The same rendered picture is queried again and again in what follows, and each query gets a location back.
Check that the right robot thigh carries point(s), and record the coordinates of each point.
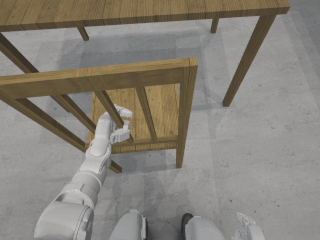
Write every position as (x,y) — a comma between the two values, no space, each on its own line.
(202,229)

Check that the right robot shin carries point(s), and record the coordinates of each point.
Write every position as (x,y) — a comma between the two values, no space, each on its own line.
(195,217)

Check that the table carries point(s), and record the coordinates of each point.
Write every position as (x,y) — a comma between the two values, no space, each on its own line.
(27,15)

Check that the left robot forearm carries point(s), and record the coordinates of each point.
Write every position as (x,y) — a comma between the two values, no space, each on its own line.
(89,178)

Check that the robot left hand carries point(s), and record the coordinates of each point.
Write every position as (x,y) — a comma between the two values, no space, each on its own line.
(106,127)

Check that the chair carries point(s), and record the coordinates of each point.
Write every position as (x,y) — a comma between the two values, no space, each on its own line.
(149,90)

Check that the robot right hand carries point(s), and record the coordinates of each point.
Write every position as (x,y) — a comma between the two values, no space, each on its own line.
(253,232)

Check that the robot left upper arm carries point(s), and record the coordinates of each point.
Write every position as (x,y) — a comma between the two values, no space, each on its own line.
(65,221)

